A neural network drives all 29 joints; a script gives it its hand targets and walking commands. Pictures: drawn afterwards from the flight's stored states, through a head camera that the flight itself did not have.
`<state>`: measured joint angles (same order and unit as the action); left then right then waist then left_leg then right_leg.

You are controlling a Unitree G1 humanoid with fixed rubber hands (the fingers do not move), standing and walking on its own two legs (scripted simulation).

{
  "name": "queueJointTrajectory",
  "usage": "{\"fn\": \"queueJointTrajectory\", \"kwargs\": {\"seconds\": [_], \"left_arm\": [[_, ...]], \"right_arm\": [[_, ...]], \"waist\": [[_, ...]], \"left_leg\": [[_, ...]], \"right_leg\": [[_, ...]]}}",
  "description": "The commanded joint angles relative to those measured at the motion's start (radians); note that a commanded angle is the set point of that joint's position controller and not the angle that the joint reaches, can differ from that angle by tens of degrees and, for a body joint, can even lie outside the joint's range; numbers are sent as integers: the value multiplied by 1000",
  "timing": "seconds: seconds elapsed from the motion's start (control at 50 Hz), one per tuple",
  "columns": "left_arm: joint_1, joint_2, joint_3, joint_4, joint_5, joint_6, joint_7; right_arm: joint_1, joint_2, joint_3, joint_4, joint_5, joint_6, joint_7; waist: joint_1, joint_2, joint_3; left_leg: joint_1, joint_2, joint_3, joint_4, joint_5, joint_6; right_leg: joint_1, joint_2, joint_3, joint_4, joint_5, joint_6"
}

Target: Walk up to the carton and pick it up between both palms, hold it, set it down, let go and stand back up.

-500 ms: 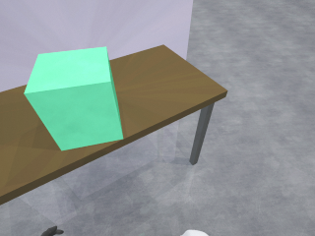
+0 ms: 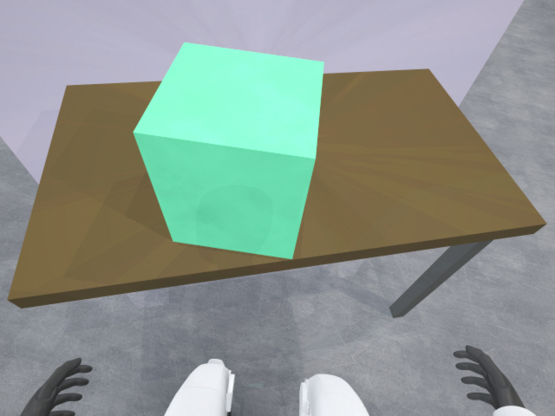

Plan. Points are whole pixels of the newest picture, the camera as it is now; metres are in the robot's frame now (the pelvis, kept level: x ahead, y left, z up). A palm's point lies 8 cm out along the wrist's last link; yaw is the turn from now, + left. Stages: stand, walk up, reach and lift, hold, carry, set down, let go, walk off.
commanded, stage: walk up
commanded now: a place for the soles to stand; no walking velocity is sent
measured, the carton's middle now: (242, 159) +0.46 +0.07 +0.07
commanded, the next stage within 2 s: none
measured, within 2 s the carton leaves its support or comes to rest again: neither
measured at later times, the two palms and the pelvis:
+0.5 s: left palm out of the picture +0.02 +0.27 -0.04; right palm (483, 378) +0.17 -0.32 -0.09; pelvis -0.02 -0.06 +0.01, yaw +14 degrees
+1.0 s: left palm out of the picture -0.06 +0.27 -0.06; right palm (513, 403) +0.14 -0.33 -0.05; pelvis -0.04 -0.04 +0.04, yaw +17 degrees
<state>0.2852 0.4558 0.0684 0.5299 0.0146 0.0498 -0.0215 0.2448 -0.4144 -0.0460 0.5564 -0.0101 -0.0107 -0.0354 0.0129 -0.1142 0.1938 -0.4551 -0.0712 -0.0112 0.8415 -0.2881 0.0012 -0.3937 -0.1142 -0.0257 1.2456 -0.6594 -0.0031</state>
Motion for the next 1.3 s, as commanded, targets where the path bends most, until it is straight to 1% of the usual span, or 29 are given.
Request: {"fn": "queueJointTrajectory", "kwargs": {"seconds": [0.0,0.06,0.08,0.1,0.12,0.22,0.28,0.34,0.36,0.44,0.48,0.5,0.52,0.54,0.56,0.58,0.6,0.64,0.72,0.78,0.86,0.9,0.94,1.0,1.04,1.08,1.14,1.18,1.28], "left_arm": [[132,180,66,-64,2,-8,21],[172,173,54,-5,-12,-41,26],[171,242,67,-14,14,-57,27],[47,311,92,-51,7,-56,26],[1,317,91,-73,10,-50,28],[21,231,49,-47,3,-59,48],[19,202,48,-58,20,-68,52],[-22,214,37,-61,7,-55,49],[-40,200,29,-62,13,-47,46],[-61,195,29,-38,-13,-39,22],[-5,116,-4,-22,-37,-53,7],[-60,162,21,15,-49,-36,12],[-32,180,33,51,-42,-30,15],[-8,198,35,56,-37,-37,17],[-51,240,41,67,-15,-49,10],[-70,286,58,63,-5,-58,10],[-89,277,60,71,-4,-68,8],[-161,220,32,97,-9,-73,8],[-122,201,28,151,-15,-59,-4],[-84,207,39,187,-26,-48,-14],[-49,172,29,249,-26,-73,-16],[-76,166,35,269,-21,-76,-17],[-82,174,42,273,-11,-65,-18],[-112,205,52,290,-9,-55,-21],[-159,172,43,295,-11,-61,-20],[-135,148,24,297,-19,-68,-19],[-148,146,35,313,-21,-59,-17],[-143,147,29,320,-24,-52,-20],[-154,146,26,358,-23,-64,-6]], "right_arm": [[-29,-276,-81,-108,6,-1,-32],[-127,-276,-70,-95,13,12,-20],[-128,-217,-50,-90,37,12,-12],[-105,-193,-56,-101,33,17,-17],[-82,-251,-80,-65,43,37,-29],[-23,-199,-61,33,6,16,-21],[-65,-178,-56,33,2,21,-13],[-33,-176,-52,80,13,28,3],[-6,-171,-54,80,10,31,1],[-36,-216,-74,123,15,3,-8],[-65,-304,-105,124,7,-3,-15],[-72,-298,-92,108,29,-1,-8],[-115,-283,-80,120,31,-6,-9],[-144,-264,-75,130,31,-2,-5],[-141,-211,-60,144,25,9,1],[-138,-228,-70,138,28,19,4],[-146,-249,-84,147,26,19,4],[-79,-214,-69,196,23,17,22],[-133,-227,-63,213,24,11,35],[-119,-247,-54,262,21,4,32],[-150,-228,-48,304,23,-27,17],[-142,-224,-39,311,20,-29,15],[-175,-233,-43,321,21,-4,16],[-127,-245,-61,335,17,10,18],[-103,-185,-45,344,15,1,28],[-91,-209,-53,349,12,-12,22],[-127,-219,-36,370,20,-30,16],[-127,-220,-43,374,27,-26,10],[-79,-198,-44,409,26,-30,14]], "waist": [[9,347,-227],[74,283,-261],[100,85,-299],[59,-48,-250],[50,20,-230],[41,46,-154],[73,-81,-145],[41,-51,-186],[35,-164,-181],[-8,-67,-234],[-7,163,-317],[-45,182,-285],[-12,196,-235],[14,101,-186],[17,-65,-184],[12,-54,-95],[6,-2,-88],[-61,37,-43],[-41,154,-16],[-19,218,-56],[6,276,-189],[-3,285,-260],[6,234,-232],[-7,117,-147],[-19,68,-125],[-15,162,-139],[8,131,-161],[6,136,-140],[4,46,-185]], "left_leg": [[86,354,-533,-343,258,255],[-131,242,-336,-144,274,129],[-173,65,-238,69,84,44],[-195,-57,-120,217,-177,-31],[-129,-33,-156,351,-384,-18],[-253,18,-183,439,-300,-26],[-223,61,-164,301,-301,-18],[-22,58,-49,128,-247,-15],[-28,49,-31,32,-307,-13],[326,60,-18,-254,120,8],[395,297,-464,-322,41,157],[116,355,-511,-368,-121,262],[-38,335,-499,-362,-268,243],[-75,244,-340,-274,-209,172],[-65,114,-146,-150,-238,77],[-9,68,-44,-91,-180,38],[117,69,-55,-28,-177,26],[243,107,-44,-116,-112,61],[180,142,-213,-376,-290,69],[-17,165,-303,-485,-475,80],[63,208,-306,-490,-47,86],[106,201,-289,-468,50,83],[24,151,-220,-469,-292,74],[72,86,-107,-334,-219,35],[133,103,-100,-330,-37,34],[150,135,-161,-449,55,43],[-9,180,-307,-562,-154,70],[-11,154,-272,-552,-208,60],[100,99,-108,-397,97,30]], "right_leg": [[-20,5,88,-155,101,-12],[320,33,65,-590,399,-60],[310,-102,291,-789,410,-85],[197,-309,513,-889,489,-141],[99,-366,581,-891,403,-220],[328,-294,278,-677,1119,-233],[356,-299,259,-694,954,-258],[265,-229,130,-711,770,-200],[266,-201,99,-716,726,-209],[57,-200,-13,-622,577,-102],[-75,-102,-31,-470,418,-8],[137,-11,-33,-441,198,-10],[265,-26,12,-454,176,-20],[288,-60,69,-683,147,-32],[254,-173,183,-933,-20,-54],[105,-293,252,-978,-49,-99],[-18,-317,271,-1017,-138,-139],[-102,-281,93,-1003,-86,-88],[-113,-141,-6,-949,-190,3],[118,-49,-44,-842,-39,-6],[295,-46,-48,-808,341,-23],[326,-47,-63,-826,324,-27],[301,-76,-22,-923,35,-40],[151,-179,50,-1045,-200,-63],[149,-199,29,-1052,-73,-76],[194,-142,-52,-967,113,-52],[340,-37,-83,-885,160,-24],[319,-64,-59,-901,102,-35],[318,-155,-41,-1006,120,-72]]}}
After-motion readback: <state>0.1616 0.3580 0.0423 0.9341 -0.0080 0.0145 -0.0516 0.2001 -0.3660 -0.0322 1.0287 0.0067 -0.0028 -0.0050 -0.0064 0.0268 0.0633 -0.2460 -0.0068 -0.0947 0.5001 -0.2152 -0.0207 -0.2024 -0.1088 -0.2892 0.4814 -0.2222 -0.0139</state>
